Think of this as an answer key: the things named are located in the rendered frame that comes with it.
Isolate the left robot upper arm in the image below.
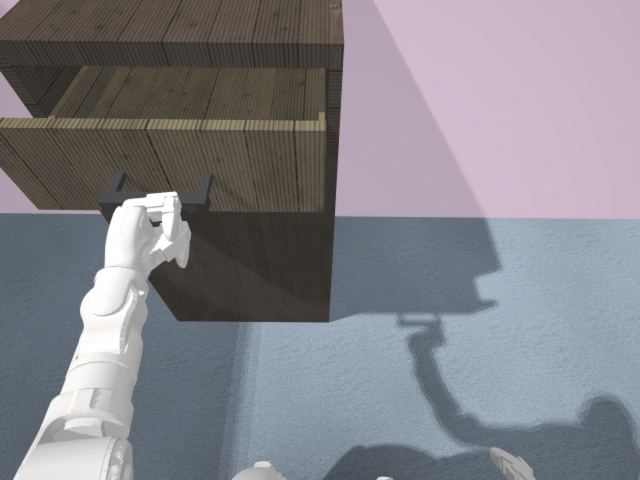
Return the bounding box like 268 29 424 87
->
19 436 133 480

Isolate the left robot shin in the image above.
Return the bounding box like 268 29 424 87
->
253 462 275 470

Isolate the left robot hand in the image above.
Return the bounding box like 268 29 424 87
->
104 192 191 281

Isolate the right robot hand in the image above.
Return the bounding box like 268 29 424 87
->
490 447 536 480

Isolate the cabinet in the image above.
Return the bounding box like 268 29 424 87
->
0 0 344 323

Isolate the drawer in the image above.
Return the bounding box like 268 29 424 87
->
0 66 326 212

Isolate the robot left forearm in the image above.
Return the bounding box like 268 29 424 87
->
13 266 149 480

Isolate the handle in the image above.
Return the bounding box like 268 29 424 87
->
98 172 213 213

